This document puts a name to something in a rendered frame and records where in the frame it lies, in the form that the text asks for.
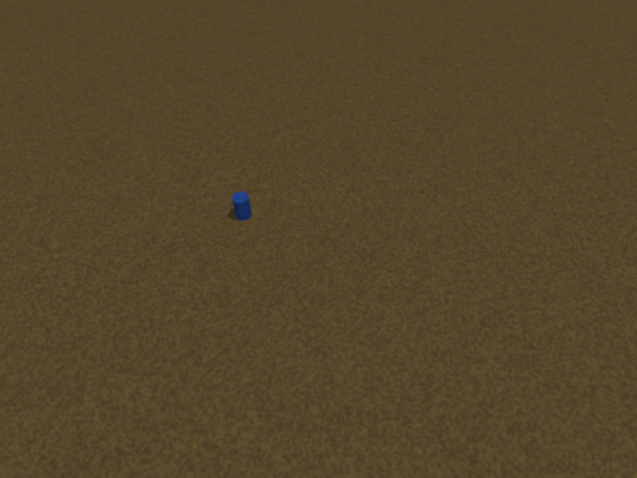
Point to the can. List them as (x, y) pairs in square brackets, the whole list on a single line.
[(242, 205)]

